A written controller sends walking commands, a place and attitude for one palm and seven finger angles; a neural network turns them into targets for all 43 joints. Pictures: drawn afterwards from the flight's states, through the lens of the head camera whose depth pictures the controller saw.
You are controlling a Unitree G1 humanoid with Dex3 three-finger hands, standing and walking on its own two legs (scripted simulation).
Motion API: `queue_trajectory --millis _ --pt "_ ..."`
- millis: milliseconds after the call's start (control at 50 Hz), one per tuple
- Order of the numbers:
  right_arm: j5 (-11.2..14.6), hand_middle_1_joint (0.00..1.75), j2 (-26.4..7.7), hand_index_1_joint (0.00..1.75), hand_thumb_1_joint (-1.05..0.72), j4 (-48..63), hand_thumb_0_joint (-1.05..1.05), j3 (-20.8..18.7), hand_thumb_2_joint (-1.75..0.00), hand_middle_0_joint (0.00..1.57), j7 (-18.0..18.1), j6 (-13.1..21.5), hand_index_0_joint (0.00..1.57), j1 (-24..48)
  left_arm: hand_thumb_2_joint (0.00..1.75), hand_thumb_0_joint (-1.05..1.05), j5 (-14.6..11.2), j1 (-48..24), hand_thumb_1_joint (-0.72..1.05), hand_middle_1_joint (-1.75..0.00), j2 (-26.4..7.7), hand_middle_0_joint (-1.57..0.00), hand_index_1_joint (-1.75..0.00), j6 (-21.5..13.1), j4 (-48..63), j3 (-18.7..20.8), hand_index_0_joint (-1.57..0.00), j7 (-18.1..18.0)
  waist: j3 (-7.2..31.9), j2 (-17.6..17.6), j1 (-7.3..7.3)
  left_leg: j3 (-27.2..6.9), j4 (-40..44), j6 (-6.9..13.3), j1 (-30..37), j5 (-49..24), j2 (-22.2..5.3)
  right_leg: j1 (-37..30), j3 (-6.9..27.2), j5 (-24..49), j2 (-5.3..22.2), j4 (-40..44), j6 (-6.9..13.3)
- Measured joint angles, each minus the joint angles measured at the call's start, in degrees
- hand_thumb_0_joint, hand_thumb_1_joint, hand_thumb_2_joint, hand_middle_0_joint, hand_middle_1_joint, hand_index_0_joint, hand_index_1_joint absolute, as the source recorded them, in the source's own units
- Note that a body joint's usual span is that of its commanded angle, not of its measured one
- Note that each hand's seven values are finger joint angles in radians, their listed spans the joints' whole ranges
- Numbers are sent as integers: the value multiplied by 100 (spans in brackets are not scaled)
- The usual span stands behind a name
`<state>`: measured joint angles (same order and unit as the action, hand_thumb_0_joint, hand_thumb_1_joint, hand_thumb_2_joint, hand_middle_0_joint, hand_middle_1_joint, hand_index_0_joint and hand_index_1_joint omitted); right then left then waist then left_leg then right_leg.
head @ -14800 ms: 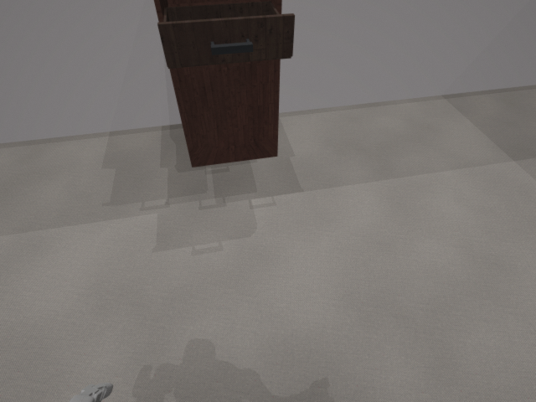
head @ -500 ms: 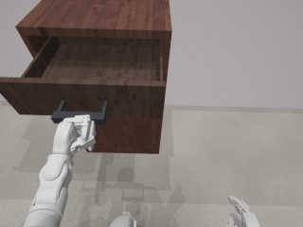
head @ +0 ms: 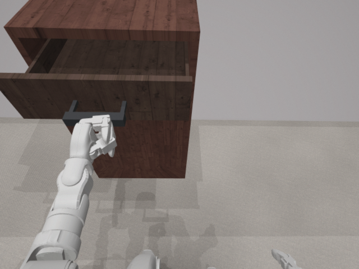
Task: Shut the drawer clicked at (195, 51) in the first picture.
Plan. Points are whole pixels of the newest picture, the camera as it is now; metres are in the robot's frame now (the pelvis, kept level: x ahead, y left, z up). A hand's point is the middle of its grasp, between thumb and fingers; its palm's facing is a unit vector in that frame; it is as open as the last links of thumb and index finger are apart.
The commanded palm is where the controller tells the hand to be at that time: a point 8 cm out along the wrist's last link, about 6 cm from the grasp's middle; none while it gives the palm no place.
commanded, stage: push the drawer shut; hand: left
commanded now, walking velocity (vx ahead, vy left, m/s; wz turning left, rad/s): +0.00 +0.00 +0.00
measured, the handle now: (97, 111) +0.46 +0.21 +0.07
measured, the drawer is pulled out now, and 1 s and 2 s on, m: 0.16 0.04 0.00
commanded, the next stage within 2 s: pull the fist back off the drawer in 1.70 s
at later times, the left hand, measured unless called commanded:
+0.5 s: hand (116, 117) +0.45 +0.16 +0.07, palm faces +0.01 -1.00 -0.03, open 2.9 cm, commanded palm +0.44 +0.21 +0.07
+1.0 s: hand (120, 100) +0.50 +0.16 +0.07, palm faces +0.02 -1.00 -0.02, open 3.0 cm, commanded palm +0.50 +0.20 +0.07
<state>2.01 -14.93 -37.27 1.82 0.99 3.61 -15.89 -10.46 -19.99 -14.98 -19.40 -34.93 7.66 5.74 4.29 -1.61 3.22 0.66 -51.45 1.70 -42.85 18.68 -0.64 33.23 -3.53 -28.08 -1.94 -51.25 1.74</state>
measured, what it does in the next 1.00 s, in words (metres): stands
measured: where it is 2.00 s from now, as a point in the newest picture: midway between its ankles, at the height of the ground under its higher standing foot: outside the picture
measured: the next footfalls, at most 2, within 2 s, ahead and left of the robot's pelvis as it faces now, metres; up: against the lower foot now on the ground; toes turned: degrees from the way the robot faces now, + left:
none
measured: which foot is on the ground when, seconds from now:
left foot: down 0.00-1.00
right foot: down 0.00-1.00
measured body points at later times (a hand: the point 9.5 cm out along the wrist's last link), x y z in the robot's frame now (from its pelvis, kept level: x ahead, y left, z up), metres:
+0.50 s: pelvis +0.00 -0.01 -0.01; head +0.08 -0.01 +0.43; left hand +0.44 +0.22 +0.07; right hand +0.05 -0.28 -0.13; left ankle +0.07 +0.10 -0.69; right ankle -0.02 -0.10 -0.69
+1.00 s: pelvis +0.00 +0.00 -0.02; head +0.10 +0.01 +0.42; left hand +0.50 +0.21 +0.07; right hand +0.01 -0.27 -0.13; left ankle +0.07 +0.10 -0.69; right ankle -0.02 -0.10 -0.69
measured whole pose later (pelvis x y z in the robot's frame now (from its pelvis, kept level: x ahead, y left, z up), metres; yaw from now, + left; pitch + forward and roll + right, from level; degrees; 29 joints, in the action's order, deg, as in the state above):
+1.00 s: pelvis +0.00 +0.00 -0.02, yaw -2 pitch +18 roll -3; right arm 0.1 -15.5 -38.7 1.6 -0.9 -0.5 -22.0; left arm -5.2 -50.9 -25.8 -21.3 -67.2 19.0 9.1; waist 6.0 -2.1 8.7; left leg -0.2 -58.5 1.3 -55.7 20.9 -2.8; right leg 45.6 -4.0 -29.5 -4.1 -56.9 2.4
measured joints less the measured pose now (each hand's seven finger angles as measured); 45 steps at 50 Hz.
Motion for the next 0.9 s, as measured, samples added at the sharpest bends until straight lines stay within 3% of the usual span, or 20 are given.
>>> queue_trajectory --millis 540,900 --pt "-48 30 -67 30 -91 -159 1 -50 -90 20 -64 -282 20 -370 92 -2 147 -1845 76 -160 -606 -140 -160 -256 -2161 791 -140 463 88 -7 246 -54 -336 -90 -620 118 -147 619 -31 -95 -147 -303 104" --pt "-147 30 -56 30 -91 -146 1 -44 -90 20 -156 -375 20 -544 93 -1 422 -2825 77 -160 -974 -140 -160 -214 -2992 1062 -140 377 158 -37 470 -83 -640 -61 -1157 205 -206 1115 -51 -137 -204 -523 84"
